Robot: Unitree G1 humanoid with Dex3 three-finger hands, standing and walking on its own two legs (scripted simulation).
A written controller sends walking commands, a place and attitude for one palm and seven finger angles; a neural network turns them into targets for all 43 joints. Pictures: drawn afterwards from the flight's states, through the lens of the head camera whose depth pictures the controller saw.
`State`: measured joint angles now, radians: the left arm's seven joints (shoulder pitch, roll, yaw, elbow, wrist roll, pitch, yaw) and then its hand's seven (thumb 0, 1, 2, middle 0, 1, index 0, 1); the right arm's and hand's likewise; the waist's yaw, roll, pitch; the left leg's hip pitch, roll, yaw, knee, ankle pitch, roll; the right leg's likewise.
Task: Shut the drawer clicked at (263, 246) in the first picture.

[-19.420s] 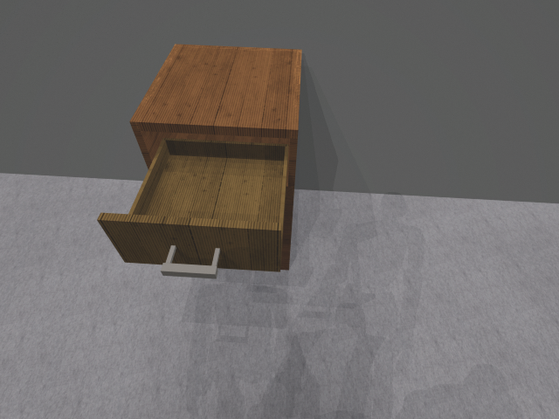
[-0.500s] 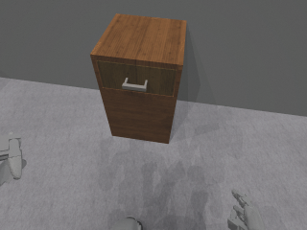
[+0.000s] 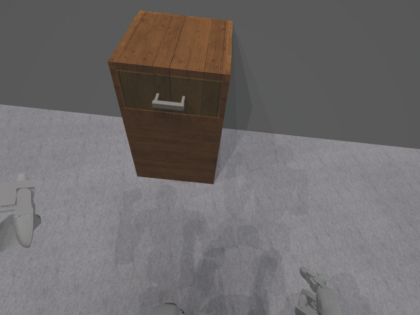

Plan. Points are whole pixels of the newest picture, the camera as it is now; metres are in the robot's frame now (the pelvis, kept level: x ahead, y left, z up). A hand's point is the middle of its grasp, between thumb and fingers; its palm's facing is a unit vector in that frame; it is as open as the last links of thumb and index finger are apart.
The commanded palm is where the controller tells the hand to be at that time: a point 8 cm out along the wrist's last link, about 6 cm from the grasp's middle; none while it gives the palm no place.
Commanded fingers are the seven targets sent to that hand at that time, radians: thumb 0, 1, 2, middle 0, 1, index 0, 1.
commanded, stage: stop stepping back and stand still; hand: left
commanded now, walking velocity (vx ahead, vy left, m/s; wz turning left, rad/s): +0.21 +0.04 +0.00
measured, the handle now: (169, 101) +0.84 +0.23 -0.16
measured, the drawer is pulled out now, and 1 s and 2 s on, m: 0.00 0.00 0.00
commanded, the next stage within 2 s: let the arm hang, fingers relaxed in 1.38 s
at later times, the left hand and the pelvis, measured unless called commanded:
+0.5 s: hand out of the picture +0.12 +0.24 +0.18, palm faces +0.41 -0.81 -0.41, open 3.2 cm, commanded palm +0.04 +0.28 +0.19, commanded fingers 0.00 0.90 0.90 -1.40 -1.60 -1.40 -1.60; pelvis -0.10 +0.00 +0.00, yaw -1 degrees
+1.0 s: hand (6, 285) +0.12 +0.23 +0.18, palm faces +0.40 -0.79 -0.47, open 3.2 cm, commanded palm +0.05 +0.27 +0.19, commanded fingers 0.00 0.90 0.90 -1.40 -1.60 -1.40 -1.60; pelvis -0.07 -0.01 +0.01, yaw +1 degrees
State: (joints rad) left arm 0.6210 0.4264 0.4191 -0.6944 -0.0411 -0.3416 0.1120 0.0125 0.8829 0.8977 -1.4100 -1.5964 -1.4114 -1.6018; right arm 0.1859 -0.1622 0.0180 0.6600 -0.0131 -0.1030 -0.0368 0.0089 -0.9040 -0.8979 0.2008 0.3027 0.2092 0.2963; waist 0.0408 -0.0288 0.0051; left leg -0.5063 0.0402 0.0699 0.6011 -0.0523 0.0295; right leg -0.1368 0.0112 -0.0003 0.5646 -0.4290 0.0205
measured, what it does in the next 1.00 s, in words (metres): steps on the spot: left foot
